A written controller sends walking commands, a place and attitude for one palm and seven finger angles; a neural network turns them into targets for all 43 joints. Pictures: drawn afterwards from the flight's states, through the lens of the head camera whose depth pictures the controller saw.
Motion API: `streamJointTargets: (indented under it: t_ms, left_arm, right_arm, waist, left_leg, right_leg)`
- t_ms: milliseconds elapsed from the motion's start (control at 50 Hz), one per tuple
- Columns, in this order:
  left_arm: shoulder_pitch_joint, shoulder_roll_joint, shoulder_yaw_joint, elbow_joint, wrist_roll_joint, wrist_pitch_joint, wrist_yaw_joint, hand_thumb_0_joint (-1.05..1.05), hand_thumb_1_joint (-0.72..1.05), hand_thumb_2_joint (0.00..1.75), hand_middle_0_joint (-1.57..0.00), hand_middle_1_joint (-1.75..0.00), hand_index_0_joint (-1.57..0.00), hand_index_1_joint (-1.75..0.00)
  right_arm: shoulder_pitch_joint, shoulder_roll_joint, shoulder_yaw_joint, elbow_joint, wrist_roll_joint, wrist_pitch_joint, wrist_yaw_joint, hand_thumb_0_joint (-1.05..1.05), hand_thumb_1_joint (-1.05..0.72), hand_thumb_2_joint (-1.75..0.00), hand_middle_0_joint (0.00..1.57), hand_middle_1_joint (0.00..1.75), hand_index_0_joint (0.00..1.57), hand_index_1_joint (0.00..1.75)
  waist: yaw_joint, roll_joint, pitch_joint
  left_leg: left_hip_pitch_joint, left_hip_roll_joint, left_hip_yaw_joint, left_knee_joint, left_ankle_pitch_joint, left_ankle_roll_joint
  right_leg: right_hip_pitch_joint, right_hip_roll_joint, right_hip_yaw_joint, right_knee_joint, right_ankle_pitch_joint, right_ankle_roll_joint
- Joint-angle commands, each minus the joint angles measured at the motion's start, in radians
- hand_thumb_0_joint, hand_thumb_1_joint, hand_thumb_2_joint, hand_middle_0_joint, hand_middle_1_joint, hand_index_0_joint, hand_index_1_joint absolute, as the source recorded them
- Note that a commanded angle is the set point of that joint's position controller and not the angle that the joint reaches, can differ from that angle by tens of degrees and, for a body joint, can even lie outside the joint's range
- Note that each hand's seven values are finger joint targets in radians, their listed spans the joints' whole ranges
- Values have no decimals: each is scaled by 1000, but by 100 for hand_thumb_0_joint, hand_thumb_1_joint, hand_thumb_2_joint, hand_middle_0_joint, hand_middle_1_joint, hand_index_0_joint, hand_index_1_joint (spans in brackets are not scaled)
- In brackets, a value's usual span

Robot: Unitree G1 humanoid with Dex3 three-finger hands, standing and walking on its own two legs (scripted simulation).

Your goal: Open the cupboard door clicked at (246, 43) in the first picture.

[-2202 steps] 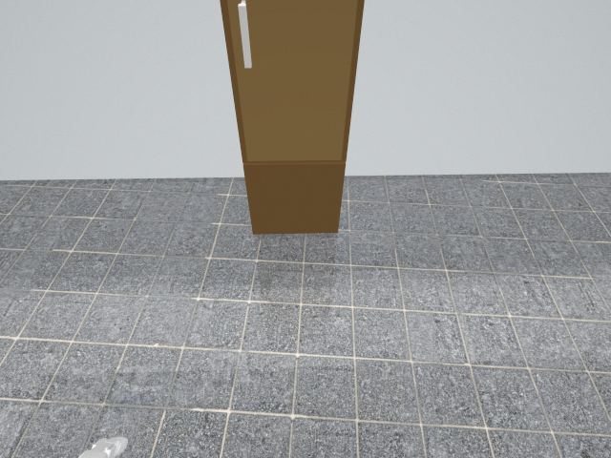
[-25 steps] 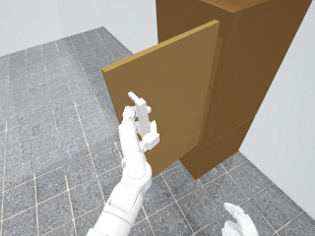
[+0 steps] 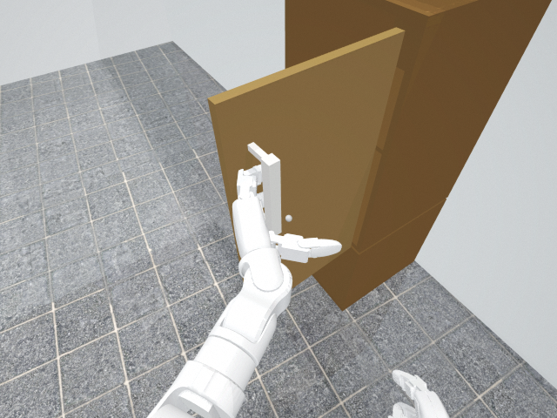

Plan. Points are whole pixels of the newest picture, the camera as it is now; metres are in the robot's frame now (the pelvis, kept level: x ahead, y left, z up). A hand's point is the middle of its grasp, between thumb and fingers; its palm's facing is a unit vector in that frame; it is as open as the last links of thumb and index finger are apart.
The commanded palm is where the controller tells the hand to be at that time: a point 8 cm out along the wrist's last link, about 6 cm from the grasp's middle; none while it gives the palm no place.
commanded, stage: open thumb and fingers to let go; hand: left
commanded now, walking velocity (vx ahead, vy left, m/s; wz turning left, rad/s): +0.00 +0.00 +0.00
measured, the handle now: (264, 192) +0.41 +0.04 +0.11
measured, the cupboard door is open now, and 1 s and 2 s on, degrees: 93 96 96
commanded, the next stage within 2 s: slide the hand sideways off the handle in 0.14 s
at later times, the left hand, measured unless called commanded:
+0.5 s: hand (283, 235) +0.34 +0.01 +0.10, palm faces -0.21 -0.98 -0.04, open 16.3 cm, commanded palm +0.32 +0.05 +0.10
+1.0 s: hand (267, 256) +0.30 +0.03 +0.10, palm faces -0.14 -0.99 +0.00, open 16.3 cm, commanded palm +0.27 +0.09 +0.10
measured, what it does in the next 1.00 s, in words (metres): stands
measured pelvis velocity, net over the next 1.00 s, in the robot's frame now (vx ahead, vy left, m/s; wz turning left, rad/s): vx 0.03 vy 0.00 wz -0.02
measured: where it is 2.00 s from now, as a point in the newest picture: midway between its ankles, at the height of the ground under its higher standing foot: outside the picture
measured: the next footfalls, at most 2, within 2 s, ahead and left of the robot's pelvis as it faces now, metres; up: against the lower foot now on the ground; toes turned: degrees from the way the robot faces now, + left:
none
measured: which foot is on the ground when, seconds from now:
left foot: down 0.00-1.00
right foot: down 0.00-1.00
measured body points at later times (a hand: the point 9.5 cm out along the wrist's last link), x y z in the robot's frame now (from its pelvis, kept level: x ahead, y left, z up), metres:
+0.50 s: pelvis -0.01 +0.01 +0.00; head +0.00 +0.00 +0.45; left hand +0.35 +0.07 +0.10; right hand +0.15 -0.21 -0.11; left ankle +0.00 +0.11 -0.72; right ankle +0.04 -0.10 -0.72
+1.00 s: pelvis +0.03 +0.00 +0.01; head +0.03 -0.02 +0.46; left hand +0.30 +0.09 +0.11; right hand +0.20 -0.21 -0.08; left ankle +0.00 +0.11 -0.72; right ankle +0.04 -0.10 -0.72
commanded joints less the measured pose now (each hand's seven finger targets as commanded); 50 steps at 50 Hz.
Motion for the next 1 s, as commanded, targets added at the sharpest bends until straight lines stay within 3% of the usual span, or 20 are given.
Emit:
streamJointTargets:
  t_ms: [0,100,160,220,240,260,280,300,320,340,380,420,460,560,640,700,740,800,840,980]
  left_arm:
    - [-389,-141,-35,-206,26,-59,3,0,-50,30,-19,-55,-19,-55]
    - [-422,-169,-48,-189,25,-52,16,0,-50,30,-15,-30,-15,-30]
    - [-412,-163,-36,-179,19,-44,20,0,-50,30,-15,-30,-15,-30]
    - [-417,-162,-32,-187,17,-41,22,0,-50,30,-15,-30,-15,-30]
    - [-371,-80,-251,-189,107,-76,-199,0,-50,30,-15,-30,-15,-30]
    - [-441,-9,-179,-271,74,-134,-311,0,-50,30,-15,-30,-15,-30]
    - [-438,25,-169,-272,63,-171,-379,0,-50,30,-15,-30,-15,-30]
    - [-440,18,-186,-286,44,-194,-440,0,-50,30,-15,-30,-15,-30]
    - [-450,19,-198,-273,15,-211,-505,0,-50,30,-15,-30,-15,-30]
    - [-457,6,-213,-258,-26,-218,-575,0,-50,30,-15,-30,-15,-30]
    - [-474,-8,-169,-223,-127,-205,-625,0,-50,30,-15,-30,-15,-30]
    - [-414,12,-86,-188,-199,-171,-620,0,-50,30,-15,-30,-15,-30]
    - [-337,34,-25,-202,-224,-156,-591,0,-50,30,-15,-30,-15,-30]
    - [-165,59,-23,-337,-149,-204,-529,0,-50,30,-15,-30,-15,-30]
    - [-56,140,8,-418,-94,-222,-524,0,-50,30,-15,-30,-15,-30]
    - [-27,150,-6,-500,-68,-201,-525,0,-50,30,-15,-30,-15,-30]
    - [20,181,14,-545,-67,-179,-527,0,-50,30,-15,-30,-15,-30]
    - [77,145,-14,-590,-100,-145,-552,0,-50,30,-15,-30,-15,-30]
    - [141,163,1,-628,-118,-134,-570,0,-50,30,-15,-30,-15,-30]
    - [299,210,22,-740,-108,-107,-605,0,-50,30,-15,-30,-15,-30]
  right_arm:
    - [-104,-92,-39,-145,-8,-44,4,0,-90,-90,20,30,20,30]
    - [-105,-90,-40,-140,-9,-44,14,0,-90,-90,20,30,20,30]
    - [-104,-93,-39,-138,-10,-43,14,0,-90,-90,20,30,20,30]
    - [-109,-91,-40,-139,-9,-41,15,0,-90,-90,20,30,20,30]
    - [1,-123,-43,-131,-5,-22,3,0,-90,-90,20,30,20,30]
    - [7,-128,-45,-162,3,-27,-14,0,-90,-90,20,30,20,30]
    - [1,-123,-44,-176,8,-33,-28,0,-90,-90,20,30,20,30]
    - [-4,-118,-35,-187,14,-42,-36,0,-90,-90,20,30,20,30]
    - [-1,-116,-27,-190,23,-54,-43,0,-90,-90,20,30,20,30]
    - [-5,-119,-20,-196,36,-64,-49,0,-90,-90,20,30,20,30]
    - [-28,-114,-5,-206,59,-92,-57,0,-90,-90,20,30,20,30]
    - [-42,-119,2,-209,68,-113,-58,0,-90,-90,20,30,20,30]
    - [-43,-123,1,-212,69,-129,-47,0,-90,-90,20,30,20,30]
    - [-30,-121,-15,-242,55,-146,1,0,-90,-90,20,30,20,30]
    - [-33,-124,-19,-259,51,-131,13,0,-90,-90,20,30,20,30]
    - [-50,-114,-15,-277,54,-116,11,0,-90,-90,20,30,20,30]
    - [-55,-114,-15,-285,54,-107,5,0,-90,-90,20,30,20,30]
    - [-69,-107,-9,-296,58,-103,-3,0,-90,-90,20,30,20,30]
    - [-76,-110,-8,-298,59,-105,-9,0,-90,-90,20,30,20,30]
    - [-76,-108,-1,-315,53,-102,-12,0,-90,-90,20,30,20,30]
  waist:
    - [-7,-113,-276]
    - [-6,-109,-269]
    - [-3,-151,-268]
    - [-2,-144,-267]
    - [-95,-211,-186]
    - [-62,-153,-298]
    - [-49,-140,-337]
    - [-50,-99,-345]
    - [-67,-107,-308]
    - [-75,-52,-277]
    - [-67,-45,-224]
    - [-37,-96,-187]
    - [-5,-131,-197]
    - [31,-141,-225]
    - [42,-124,-209]
    - [38,-69,-192]
    - [43,-76,-215]
    - [28,-123,-184]
    - [33,-144,-186]
    - [39,-97,-175]
  left_leg:
    - [48,14,-28,-92,156,-18]
    - [38,20,-32,-88,160,-24]
    - [24,21,-33,-85,159,-22]
    - [21,18,-27,-80,139,-20]
    - [51,17,-21,-84,161,3]
    - [77,6,-17,-74,194,8]
    - [90,1,-16,-68,212,12]
    - [103,-2,-16,-65,205,15]
    - [104,0,-24,-70,175,15]
    - [122,2,-28,-77,157,13]
    - [112,6,-46,-104,85,4]
    - [79,6,-52,-133,37,-3]
    - [72,7,-50,-149,58,-7]
    - [88,17,-26,-141,173,-9]
    - [72,16,-3,-140,165,-3]
    - [81,14,5,-146,149,1]
    - [91,12,6,-145,171,2]
    - [96,11,7,-146,167,6]
    - [101,10,7,-144,184,7]
    - [109,0,7,-133,223,5]
  right_leg:
    - [110,1,17,-78,39,-9]
    - [87,6,7,-57,39,-11]
    - [90,8,6,-57,34,-10]
    - [84,6,12,-64,10,-9]
    - [66,-2,42,-64,109,-9]
    - [112,-6,47,-53,164,-14]
    - [149,-10,54,-39,201,-15]
    - [148,-11,58,-39,207,-12]
    - [132,-11,53,-48,178,-10]
    - [110,-8,52,-52,157,-15]
    - [93,1,36,-73,70,-11]
    - [106,7,29,-98,7,-5]
    - [136,8,22,-101,9,-2]
    - [175,4,26,-78,112,-3]
    - [204,-1,50,-89,124,-3]
    - [210,-4,60,-102,120,-3]
    - [239,-2,64,-108,147,-3]
    - [247,-1,61,-126,162,8]
    - [266,-1,65,-133,186,11]
    - [275,-11,69,-112,267,14]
